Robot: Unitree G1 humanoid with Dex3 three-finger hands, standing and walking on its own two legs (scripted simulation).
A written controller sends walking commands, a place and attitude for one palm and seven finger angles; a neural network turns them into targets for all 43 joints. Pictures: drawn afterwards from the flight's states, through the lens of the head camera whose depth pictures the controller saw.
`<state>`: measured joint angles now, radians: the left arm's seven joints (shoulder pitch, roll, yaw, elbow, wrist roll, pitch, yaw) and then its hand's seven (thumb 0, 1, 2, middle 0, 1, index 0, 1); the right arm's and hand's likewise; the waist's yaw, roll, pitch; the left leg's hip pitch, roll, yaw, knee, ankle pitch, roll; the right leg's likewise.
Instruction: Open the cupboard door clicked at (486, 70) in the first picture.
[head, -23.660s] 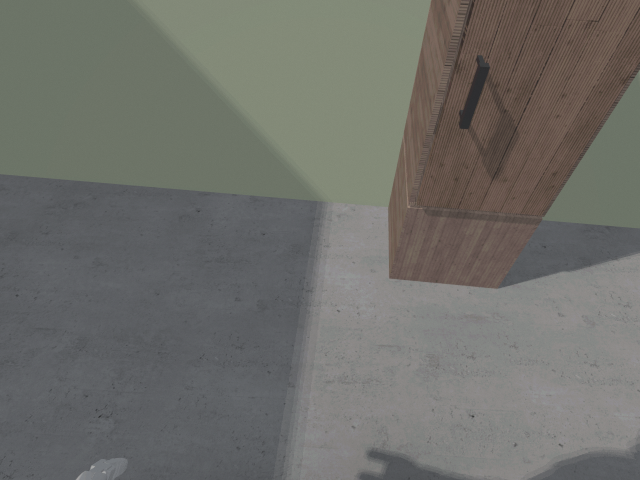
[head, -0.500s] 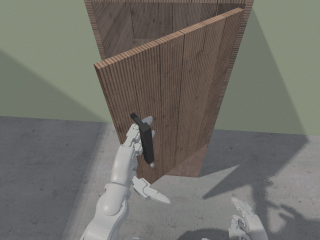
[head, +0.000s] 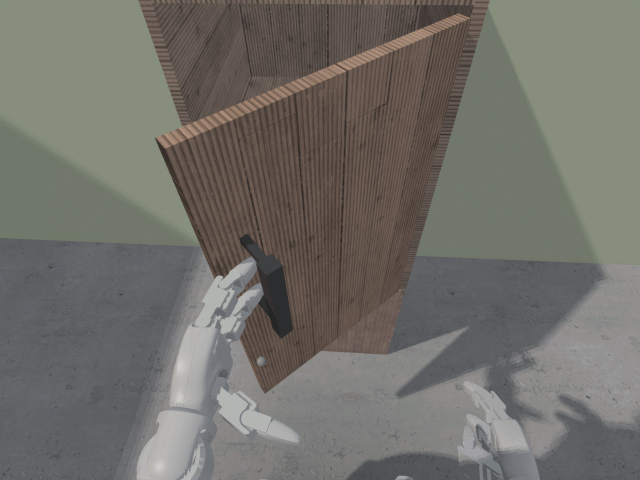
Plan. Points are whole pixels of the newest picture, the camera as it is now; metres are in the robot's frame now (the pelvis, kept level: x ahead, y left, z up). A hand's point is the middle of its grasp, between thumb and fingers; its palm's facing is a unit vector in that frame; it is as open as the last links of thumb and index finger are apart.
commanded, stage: slide the hand sideways off the handle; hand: left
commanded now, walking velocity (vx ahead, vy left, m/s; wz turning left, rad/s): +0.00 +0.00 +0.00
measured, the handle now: (267, 289) +0.32 +0.09 +0.08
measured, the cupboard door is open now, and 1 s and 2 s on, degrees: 42 41 41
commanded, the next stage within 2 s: draw the hand back to the body in 0.50 s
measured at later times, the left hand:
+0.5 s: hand (201, 395) +0.20 +0.14 +0.07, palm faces +0.00 -1.00 -0.04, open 16.3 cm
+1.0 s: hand (154, 388) +0.19 +0.17 +0.11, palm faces +0.00 -1.00 -0.08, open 16.3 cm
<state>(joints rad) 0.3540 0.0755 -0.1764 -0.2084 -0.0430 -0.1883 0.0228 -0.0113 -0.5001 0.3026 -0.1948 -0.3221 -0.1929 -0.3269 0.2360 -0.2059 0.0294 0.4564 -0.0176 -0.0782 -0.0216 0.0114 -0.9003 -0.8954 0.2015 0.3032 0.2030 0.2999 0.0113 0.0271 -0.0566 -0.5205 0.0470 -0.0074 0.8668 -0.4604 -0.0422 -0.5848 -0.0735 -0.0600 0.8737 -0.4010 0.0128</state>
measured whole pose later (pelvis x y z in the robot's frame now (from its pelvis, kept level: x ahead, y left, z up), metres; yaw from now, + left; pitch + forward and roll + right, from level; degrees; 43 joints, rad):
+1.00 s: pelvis +0.01 +0.01 +0.00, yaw +1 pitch +5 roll -1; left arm 0.57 0.21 0.08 -0.46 -0.21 -0.10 -0.16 -0.01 -0.50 0.30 -0.15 -0.30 -0.15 -0.30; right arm 0.28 -0.22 0.05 0.44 0.03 -0.17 -0.06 0.01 -0.90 -0.90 0.20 0.30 0.20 0.30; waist 0.03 0.05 -0.09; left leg -0.52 0.05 -0.03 0.92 -0.50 -0.03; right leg -0.54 -0.07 -0.08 0.87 -0.42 0.03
